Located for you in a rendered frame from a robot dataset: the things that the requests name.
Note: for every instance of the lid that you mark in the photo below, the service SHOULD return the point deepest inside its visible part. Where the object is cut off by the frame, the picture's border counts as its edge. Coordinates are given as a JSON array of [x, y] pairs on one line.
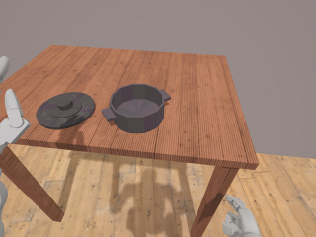
[[49, 115]]

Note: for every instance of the knob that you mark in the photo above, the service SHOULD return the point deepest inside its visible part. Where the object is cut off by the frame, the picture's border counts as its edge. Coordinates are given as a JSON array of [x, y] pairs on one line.
[[64, 103]]

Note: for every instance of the left robot hand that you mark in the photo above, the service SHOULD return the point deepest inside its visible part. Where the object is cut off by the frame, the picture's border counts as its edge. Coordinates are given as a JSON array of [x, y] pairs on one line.
[[13, 127]]

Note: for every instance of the pot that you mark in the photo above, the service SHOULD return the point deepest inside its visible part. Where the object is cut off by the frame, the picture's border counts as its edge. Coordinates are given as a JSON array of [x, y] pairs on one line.
[[136, 108]]

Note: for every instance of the right robot hand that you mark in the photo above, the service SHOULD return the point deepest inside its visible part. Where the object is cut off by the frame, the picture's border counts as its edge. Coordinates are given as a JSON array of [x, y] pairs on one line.
[[242, 223]]

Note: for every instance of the table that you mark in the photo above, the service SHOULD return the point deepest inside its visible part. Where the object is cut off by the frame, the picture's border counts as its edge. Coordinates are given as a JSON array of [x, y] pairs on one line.
[[203, 121]]

